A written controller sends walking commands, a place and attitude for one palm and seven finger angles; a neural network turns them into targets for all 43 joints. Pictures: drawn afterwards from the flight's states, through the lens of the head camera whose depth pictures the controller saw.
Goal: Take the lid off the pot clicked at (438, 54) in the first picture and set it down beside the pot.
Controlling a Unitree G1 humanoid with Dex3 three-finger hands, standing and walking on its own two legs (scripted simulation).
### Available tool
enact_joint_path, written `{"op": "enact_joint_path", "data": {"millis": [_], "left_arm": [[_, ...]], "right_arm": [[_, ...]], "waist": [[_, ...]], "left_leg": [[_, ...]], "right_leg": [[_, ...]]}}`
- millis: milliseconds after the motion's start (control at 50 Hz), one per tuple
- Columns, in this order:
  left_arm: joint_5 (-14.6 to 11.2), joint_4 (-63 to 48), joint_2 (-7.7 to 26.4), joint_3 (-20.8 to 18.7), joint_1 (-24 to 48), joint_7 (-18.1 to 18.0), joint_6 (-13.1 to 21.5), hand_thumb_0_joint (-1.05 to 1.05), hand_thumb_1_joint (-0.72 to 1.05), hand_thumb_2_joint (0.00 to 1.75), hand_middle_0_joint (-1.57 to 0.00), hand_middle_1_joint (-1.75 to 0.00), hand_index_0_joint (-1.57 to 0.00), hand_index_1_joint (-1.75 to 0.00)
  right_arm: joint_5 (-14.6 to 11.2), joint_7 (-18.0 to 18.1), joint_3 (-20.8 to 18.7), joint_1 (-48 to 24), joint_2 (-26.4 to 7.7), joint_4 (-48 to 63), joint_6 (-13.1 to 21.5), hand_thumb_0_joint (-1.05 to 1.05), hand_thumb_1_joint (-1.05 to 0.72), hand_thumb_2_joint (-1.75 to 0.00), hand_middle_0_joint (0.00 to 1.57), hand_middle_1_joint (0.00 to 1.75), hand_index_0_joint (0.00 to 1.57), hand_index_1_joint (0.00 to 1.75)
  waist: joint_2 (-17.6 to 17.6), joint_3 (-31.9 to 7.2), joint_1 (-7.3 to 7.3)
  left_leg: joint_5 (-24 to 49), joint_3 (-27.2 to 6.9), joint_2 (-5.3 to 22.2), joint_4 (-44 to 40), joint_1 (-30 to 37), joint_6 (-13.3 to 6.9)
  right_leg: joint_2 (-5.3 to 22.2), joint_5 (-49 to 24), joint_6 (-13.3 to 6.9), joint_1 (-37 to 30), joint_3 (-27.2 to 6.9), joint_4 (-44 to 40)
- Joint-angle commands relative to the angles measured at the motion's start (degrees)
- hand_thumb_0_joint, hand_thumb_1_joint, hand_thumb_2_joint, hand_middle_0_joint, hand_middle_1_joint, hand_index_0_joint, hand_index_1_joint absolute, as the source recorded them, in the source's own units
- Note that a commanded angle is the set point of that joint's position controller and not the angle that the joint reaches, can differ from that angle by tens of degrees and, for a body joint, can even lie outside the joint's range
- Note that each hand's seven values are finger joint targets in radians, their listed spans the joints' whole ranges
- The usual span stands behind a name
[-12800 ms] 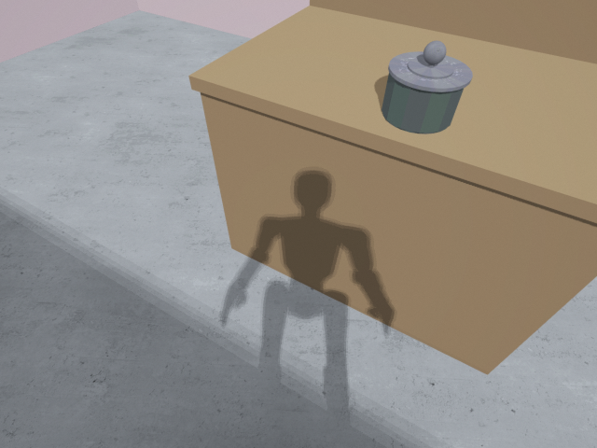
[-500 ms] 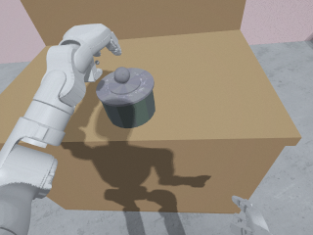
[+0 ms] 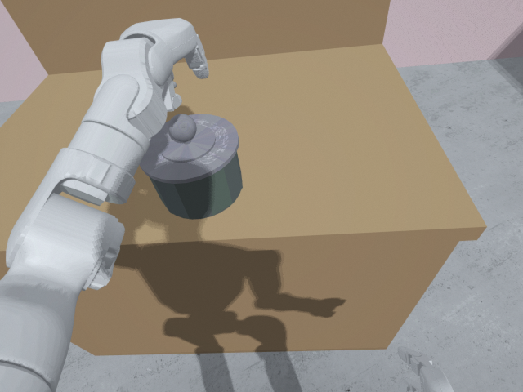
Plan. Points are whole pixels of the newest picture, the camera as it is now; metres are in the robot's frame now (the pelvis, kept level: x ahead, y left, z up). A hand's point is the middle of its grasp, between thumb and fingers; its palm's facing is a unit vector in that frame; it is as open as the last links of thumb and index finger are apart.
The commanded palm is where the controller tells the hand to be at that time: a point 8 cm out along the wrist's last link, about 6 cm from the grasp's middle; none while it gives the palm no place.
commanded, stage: move the open hand above the knob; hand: left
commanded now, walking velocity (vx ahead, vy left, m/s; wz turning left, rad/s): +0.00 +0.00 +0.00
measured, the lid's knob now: (182, 127) +0.49 +0.12 +0.17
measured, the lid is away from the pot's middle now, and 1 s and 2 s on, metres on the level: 0.00 0.00 0.00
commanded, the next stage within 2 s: lower the open fingers around the knob in 0.78 s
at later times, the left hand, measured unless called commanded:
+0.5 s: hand (163, 85) +0.47 +0.12 +0.26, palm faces -0.15 -0.02 -0.99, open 9.7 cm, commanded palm +0.44 +0.13 +0.32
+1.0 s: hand (164, 89) +0.46 +0.12 +0.26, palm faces -0.13 -0.03 -0.99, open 9.7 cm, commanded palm +0.44 +0.13 +0.31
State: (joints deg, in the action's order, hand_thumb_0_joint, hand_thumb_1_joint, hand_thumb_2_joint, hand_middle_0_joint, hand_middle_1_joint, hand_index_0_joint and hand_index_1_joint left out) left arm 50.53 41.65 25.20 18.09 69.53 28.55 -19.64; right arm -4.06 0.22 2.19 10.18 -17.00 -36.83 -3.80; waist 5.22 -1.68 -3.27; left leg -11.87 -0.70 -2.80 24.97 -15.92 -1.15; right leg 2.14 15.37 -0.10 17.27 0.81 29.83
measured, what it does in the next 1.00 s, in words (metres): stands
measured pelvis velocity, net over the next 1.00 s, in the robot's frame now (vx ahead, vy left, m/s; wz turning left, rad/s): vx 0.00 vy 0.01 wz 0.00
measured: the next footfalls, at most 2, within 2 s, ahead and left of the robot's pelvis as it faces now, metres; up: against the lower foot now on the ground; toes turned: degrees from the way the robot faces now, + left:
none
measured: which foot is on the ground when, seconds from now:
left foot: down 0.00-1.00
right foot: down 0.00-1.00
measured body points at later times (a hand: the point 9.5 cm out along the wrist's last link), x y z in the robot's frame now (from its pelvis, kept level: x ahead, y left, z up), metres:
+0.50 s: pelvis +0.01 +0.01 +0.00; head +0.02 -0.03 +0.45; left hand +0.48 +0.12 +0.31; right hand +0.14 -0.24 -0.12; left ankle +0.01 +0.11 -0.74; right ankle +0.00 -0.12 -0.74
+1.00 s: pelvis +0.00 +0.01 +0.00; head +0.01 -0.03 +0.45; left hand +0.47 +0.12 +0.31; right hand +0.16 -0.22 -0.12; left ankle +0.01 +0.11 -0.74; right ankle +0.00 -0.12 -0.74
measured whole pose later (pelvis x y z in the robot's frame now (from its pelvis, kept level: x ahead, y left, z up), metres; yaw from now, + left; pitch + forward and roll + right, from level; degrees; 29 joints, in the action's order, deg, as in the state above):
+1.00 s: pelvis +0.00 +0.01 +0.00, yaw +0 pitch +3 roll +1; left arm 50.2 40.0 23.5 18.6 68.1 26.8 -20.1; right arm -4.0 -0.6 3.1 9.0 -15.5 -36.1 -5.2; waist 5.0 -2.6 -2.1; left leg -11.9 -0.6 -3.7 24.8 -16.1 -2.1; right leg 3.0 15.1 0.8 17.1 0.6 28.9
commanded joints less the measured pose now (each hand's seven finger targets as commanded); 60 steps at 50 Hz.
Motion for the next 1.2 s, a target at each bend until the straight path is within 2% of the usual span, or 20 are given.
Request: {"op": "enact_joint_path", "data": {"millis": [0, 40, 80, 100, 140, 200, 380, 420, 480, 500, 600, 680, 700, 800, 840, 900, 960, 1000, 1100, 1180], "left_arm": [[1.83, -7.24, 13.11, -6.46, 31.14, -2.13, 0.53, 0.0, -0.36, 1.71, -0.9, -0.08, -0.9, -0.08], [2.39, -4.69, 14.36, -7.51, 30.19, -1.9, 0.18, 0.0, -0.36, 1.71, -0.9, -0.08, -0.9, -0.08], [0.64, -7.52, 10.8, -5.24, 29.45, -1.78, 0.83, 0.0, -0.36, 1.71, -0.9, -0.08, -0.9, -0.08], [1.89, -7.11, 15.0, -8.21, 30.5, -1.93, 0.7, 0.0, -0.36, 1.71, -0.9, -0.08, -0.9, -0.08], [2.35, -5.14, 13.32, -6.35, 32.54, -1.74, 0.38, 0.0, -0.36, 1.71, -0.9, -0.08, -0.9, -0.08], [2.11, -11.46, 16.42, -8.95, 34.43, -2.23, 1.4, 0.0, -0.36, 1.71, -0.9, -0.08, -0.9, -0.08], [0.4, -11.83, 11.08, -5.5, 29.04, -1.93, 1.01, 0.0, -0.36, 1.71, -0.9, -0.08, -0.9, -0.08], [1.96, -10.41, 16.22, -9.38, 29.0, -2.08, 0.45, 0.0, -0.36, 1.71, -0.9, -0.08, -0.9, -0.08], [-0.06, -14.04, 9.3, -3.78, 30.4, -2.05, 0.85, 0.0, -0.36, 1.71, -0.9, -0.08, -0.9, -0.08], [1.15, -14.92, 12.75, -6.46, 30.82, -2.3, 0.68, 0.0, -0.36, 1.71, -0.9, -0.08, -0.9, -0.08], [1.42, -12.53, 13.76, -7.48, 28.23, -2.48, 0.09, 0.0, -0.36, 1.71, -0.9, -0.08, -0.9, -0.08], [-0.58, -15.5, 7.89, -3.16, 28.86, -2.61, 0.38, 0.0, -0.36, 1.71, -0.9, -0.08, -0.9, -0.08], [0.69, -17.09, 11.98, -6.02, 31.29, -2.87, 0.33, 0.0, -0.36, 1.71, -0.9, -0.08, -0.9, -0.08], [1.05, -13.88, 12.43, -6.69, 30.84, -3.68, 0.2, 0.0, -0.36, 1.71, -0.9, -0.08, -0.9, -0.08], [1.23, -12.68, 9.01, -3.97, 30.93, -3.75, -0.13, 0.0, -0.36, 1.71, -0.9, -0.08, -0.9, -0.08], [0.95, -9.46, 12.79, -7.92, 26.11, -3.95, -0.3, 0.0, -0.36, 1.71, -0.9, -0.08, -0.9, -0.08], [1.09, -8.53, 8.99, -4.34, 27.38, -3.5, -0.63, 0.0, -0.36, 1.71, -0.9, -0.08, -0.9, -0.08], [0.6, -15.06, 10.9, -5.6, 29.15, -3.79, 0.54, 0.0, -0.36, 1.71, -0.9, -0.08, -0.9, -0.08], [0.89, -12.99, 13.71, -8.24, 26.89, -3.89, 0.32, 0.0, -0.36, 1.71, -0.9, -0.08, -0.9, -0.08], [-1.07, -13.92, 9.37, -5.52, 24.11, -3.85, 0.59, 0.0, -0.36, 1.71, -0.9, -0.08, -0.9, -0.08]], "right_arm": [[0.02, -0.3, -2.19, -3.66, -4.97, 7.82, 2.5, 0.0, -0.9, -0.9, 0.2, 0.3, 0.2, 0.3], [-0.13, -0.21, -2.16, -3.47, -5.26, 7.76, 2.2, 0.0, -0.9, -0.9, 0.2, 0.3, 0.2, 0.3], [-0.21, -0.44, -2.71, -3.28, -5.33, 8.4, 2.27, 0.0, -0.9, -0.9, 0.2, 0.3, 0.2, 0.3], [-0.01, -0.37, -2.35, -3.17, -5.34, 8.12, 2.13, 0.0, -0.9, -0.9, 0.2, 0.3, 0.2, 0.3], [-0.2, -0.06, -2.25, -2.81, -5.16, 7.71, 2.17, 0.0, -0.9, -0.9, 0.2, 0.3, 0.2, 0.3], [0.17, -0.29, -2.58, -2.78, -5.05, 8.46, 2.89, 0.0, -0.9, -0.9, 0.2, 0.3, 0.2, 0.3], [-0.36, -0.64, -2.95, -3.55, -5.29, 8.68, 2.61, 0.0, -0.9, -0.9, 0.2, 0.3, 0.2, 0.3], [-0.08, -0.51, -2.52, -3.67, -5.19, 8.49, 2.47, 0.0, -0.9, -0.9, 0.2, 0.3, 0.2, 0.3], [-0.58, -0.89, -2.73, -4.22, -4.91, 8.82, 2.48, 0.0, -0.9, -0.9, 0.2, 0.3, 0.2, 0.3], [-0.2, -0.98, -2.47, -4.21, -4.61, 8.82, 2.55, 0.0, -0.9, -0.9, 0.2, 0.3, 0.2, 0.3], [-0.21, -1.01, -2.14, -4.81, -4.91, 8.38, 1.8, 0.0, -0.9, -0.9, 0.2, 0.3, 0.2, 0.3], [-0.51, -1.14, -2.44, -5.97, -4.6, 9.07, 1.88, 0.0, -0.9, -0.9, 0.2, 0.3, 0.2, 0.3], [-0.24, -1.18, -2.16, -5.71, -4.38, 8.88, 1.91, 0.0, -0.9, -0.9, 0.2, 0.3, 0.2, 0.3], [-0.15, -1.03, -1.78, -5.71, -4.38, 8.36, 1.63, 0.0, -0.9, -0.9, 0.2, 0.3, 0.2, 0.3], [-0.38, -1.01, -1.67, -6.3, -3.94, 8.45, 1.51, 0.0, -0.9, -0.9, 0.2, 0.3, 0.2, 0.3], [0.03, -0.99, -1.69, -5.59, -4.7, 8.21, 0.94, 0.0, -0.9, -0.9, 0.2, 0.3, 0.2, 0.3], [-0.42, -0.58, -1.53, -6.04, -4.44, 8.54, 0.54, 0.0, -0.9, -0.9, 0.2, 0.3, 0.2, 0.3], [-0.23, -0.64, -1.75, -6.59, -4.21, 9.61, 1.06, 0.0, -0.9, -0.9, 0.2, 0.3, 0.2, 0.3], [-0.11, -0.44, -1.91, -5.28, -4.57, 8.71, 1.21, 0.0, -0.9, -0.9, 0.2, 0.3, 0.2, 0.3], [-0.29, -0.65, -2.41, -5.45, -4.94, 8.98, 1.32, 0.0, -0.9, -0.9, 0.2, 0.3, 0.2, 0.3]], "waist": [[-9.04, -23.32, 0.56], [-11.15, -21.53, 0.71], [-9.39, -22.81, 0.44], [-10.58, -22.99, 0.8], [-10.8, -20.37, 0.11], [-8.3, -25.91, 0.91], [-8.24, -23.17, 0.44], [-9.24, -23.0, 1.07], [-6.48, -22.57, 0.18], [-6.25, -24.5, 0.88], [-8.15, -22.83, 1.13], [-6.78, -22.24, 0.35], [-5.93, -24.32, 0.87], [-7.02, -23.53, 1.18], [-8.08, -21.31, 0.8], [-9.84, -21.93, 1.61], [-11.07, -18.7, 0.68], [-8.14, -24.52, 1.19], [-9.41, -23.45, 1.34], [-8.02, -21.77, 1.03]], "left_leg": [[13.57, 0.1, -1.63, -0.87, 7.86, -3.07], [12.85, 0.5, -1.46, -1.29, 6.51, -3.16], [14.16, 0.16, -1.6, -0.77, 8.11, -3.38], [13.78, 0.12, -1.35, -1.26, 7.56, -3.31], [12.37, 0.42, -1.5, -1.61, 6.98, -3.38], [15.92, -0.44, -1.39, -1.12, 10.03, -3.46], [17.02, -0.53, -1.06, -0.59, 10.92, -3.44], [15.94, -0.49, -1.0, -0.88, 9.84, -3.39], [18.01, -1.13, -0.9, -0.44, 11.92, -3.11], [17.67, -1.27, -0.74, -0.76, 12.54, -2.99], [16.99, -0.98, -0.71, -1.06, 10.52, -2.68], [18.05, -1.94, -0.58, -0.38, 12.85, -2.68], [18.12, -1.87, -0.48, -0.75, 13.28, -2.44], [15.89, -1.68, -0.61, -1.41, 11.25, -2.13], [14.54, -1.6, -0.52, -1.55, 10.5, -2.18], [14.02, -1.21, -0.53, -1.66, 8.84, -2.26], [11.26, -0.59, -0.57, -2.07, 7.73, -2.4], [14.11, -0.8, -0.78, -1.37, 10.83, -2.63], [14.49, -0.73, -0.82, -1.35, 9.79, -2.76], [15.03, -0.81, -0.93, -0.94, 10.22, -2.87]], "right_leg": [[-1.42, -21.73, -1.41, -9.43, 0.55, -2.9], [-1.37, -21.63, -1.24, -9.46, 0.59, -3.14], [-1.15, -22.38, -1.44, -9.54, 0.61, -3.5], [-1.43, -22.12, -1.32, -10.0, 0.54, -3.31], [-1.55, -20.94, -1.24, -8.37, 0.75, -3.67], [-1.57, -23.21, -1.51, -10.75, 0.39, -2.99], [-1.5, -21.59, -1.77, -7.88, 1.11, -3.65], [-1.87, -21.16, -1.75, -8.51, 1.06, -3.38], [-1.62, -20.26, -2.03, -6.1, 1.53, -3.46], [-1.98, -19.81, -1.96, -6.8, 1.38, -3.21], [-1.81, -19.83, -2.02, -7.12, 1.67, -3.28], [-1.72, -18.1, -2.27, -4.64, 1.98, -3.53], [-1.99, -18.5, -2.22, -5.75, 1.77, -3.17], [-1.95, -17.54, -2.38, -6.34, 1.9, -3.15], [-1.97, -16.24, -2.36, -5.03, 2.23, -3.19], [-1.8, -17.36, -2.16, -7.11, 1.92, -3.42], [-1.72, -15.75, -1.92, -5.33, 2.17, -3.9], [-1.67, -17.85, -1.99, -7.92, 1.26, -3.33], [-1.88, -19.4, -1.9, -8.82, 1.27, -3.46], [-1.6, -19.59, -2.09, -7.86, 1.54, -3.68]]}}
